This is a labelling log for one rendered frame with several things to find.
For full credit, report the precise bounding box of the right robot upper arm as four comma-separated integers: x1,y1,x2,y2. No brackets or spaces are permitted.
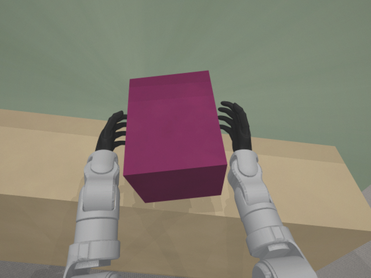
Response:
252,255,317,278

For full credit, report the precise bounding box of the carton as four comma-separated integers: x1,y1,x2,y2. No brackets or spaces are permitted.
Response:
123,70,227,203

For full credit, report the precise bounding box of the robot left forearm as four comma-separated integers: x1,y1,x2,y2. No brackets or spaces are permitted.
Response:
63,149,120,278

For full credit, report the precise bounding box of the left robot hand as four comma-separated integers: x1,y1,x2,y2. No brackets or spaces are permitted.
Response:
95,111,127,151

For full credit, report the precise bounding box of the robot right forearm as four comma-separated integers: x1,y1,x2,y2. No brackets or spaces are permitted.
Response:
227,149,318,278

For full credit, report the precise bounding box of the right robot hand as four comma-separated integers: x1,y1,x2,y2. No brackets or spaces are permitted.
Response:
218,101,252,152

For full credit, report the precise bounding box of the pedestal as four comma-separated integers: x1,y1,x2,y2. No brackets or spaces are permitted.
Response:
0,109,371,278

